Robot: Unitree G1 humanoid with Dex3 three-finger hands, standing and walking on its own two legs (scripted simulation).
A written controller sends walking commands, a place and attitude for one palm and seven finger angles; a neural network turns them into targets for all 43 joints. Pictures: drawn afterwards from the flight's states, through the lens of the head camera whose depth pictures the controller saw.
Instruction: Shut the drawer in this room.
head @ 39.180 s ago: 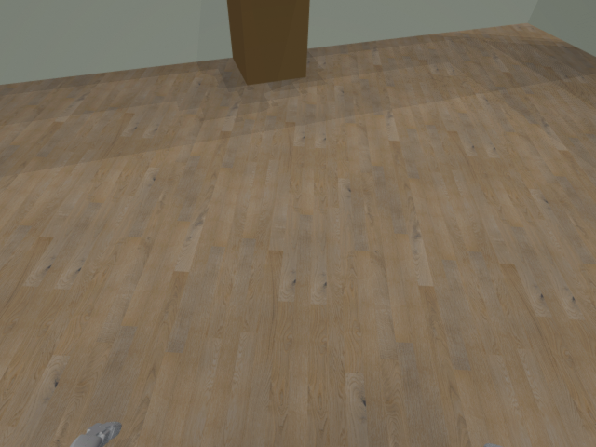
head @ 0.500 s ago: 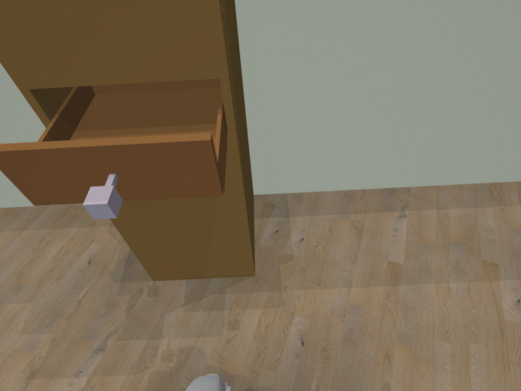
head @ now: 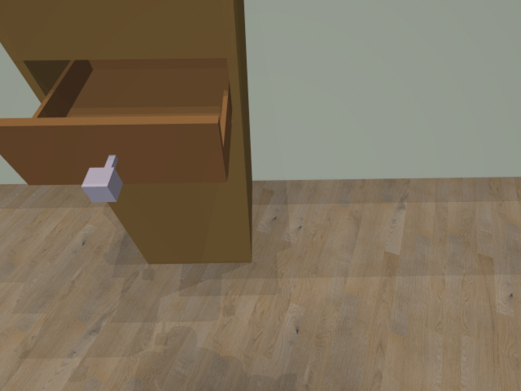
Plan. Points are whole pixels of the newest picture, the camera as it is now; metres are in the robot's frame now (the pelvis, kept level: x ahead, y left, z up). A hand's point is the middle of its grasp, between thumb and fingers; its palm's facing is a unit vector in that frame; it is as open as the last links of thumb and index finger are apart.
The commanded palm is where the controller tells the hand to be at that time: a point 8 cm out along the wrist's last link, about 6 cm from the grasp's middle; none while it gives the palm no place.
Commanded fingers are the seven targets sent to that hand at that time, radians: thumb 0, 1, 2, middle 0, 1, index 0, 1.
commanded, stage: come to a stop and stand still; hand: left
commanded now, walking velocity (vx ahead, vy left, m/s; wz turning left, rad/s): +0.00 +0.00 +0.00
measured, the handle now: (106, 175) +0.42 +0.30 +0.07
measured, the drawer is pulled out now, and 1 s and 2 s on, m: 0.19 0.19 0.19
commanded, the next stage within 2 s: look again from close up in 0.36 s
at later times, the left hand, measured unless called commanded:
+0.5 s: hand out of the picture +0.00 +0.15 -0.17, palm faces +0.02 -0.98 -0.19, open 7.3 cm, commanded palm none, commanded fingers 0.00 0.90 0.90 -0.20 -0.30 -0.20 -0.30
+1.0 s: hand out of the picture +0.01 +0.20 -0.17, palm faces +0.00 -0.98 -0.21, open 7.4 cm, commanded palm none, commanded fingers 0.00 0.90 0.90 -0.20 -0.30 -0.20 -0.30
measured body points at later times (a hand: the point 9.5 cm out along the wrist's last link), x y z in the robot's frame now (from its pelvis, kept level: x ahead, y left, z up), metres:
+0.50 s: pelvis +0.00 -0.01 +0.01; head +0.03 -0.02 +0.46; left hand +0.00 +0.21 -0.15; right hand -0.05 -0.24 -0.15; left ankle +0.02 +0.14 -0.73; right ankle -0.03 -0.12 -0.73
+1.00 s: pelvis +0.01 +0.02 +0.00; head +0.02 +0.02 +0.45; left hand +0.01 +0.26 -0.15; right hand +0.02 -0.20 -0.15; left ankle +0.02 +0.13 -0.73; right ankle -0.03 -0.12 -0.73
